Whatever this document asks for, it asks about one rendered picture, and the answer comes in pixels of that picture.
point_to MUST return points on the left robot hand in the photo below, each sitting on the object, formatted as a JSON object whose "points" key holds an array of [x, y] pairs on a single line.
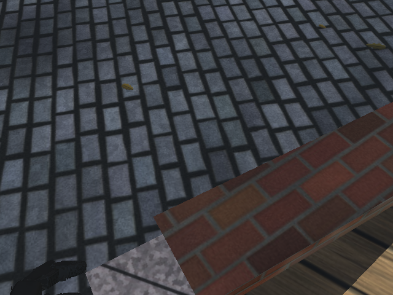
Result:
{"points": [[46, 275]]}

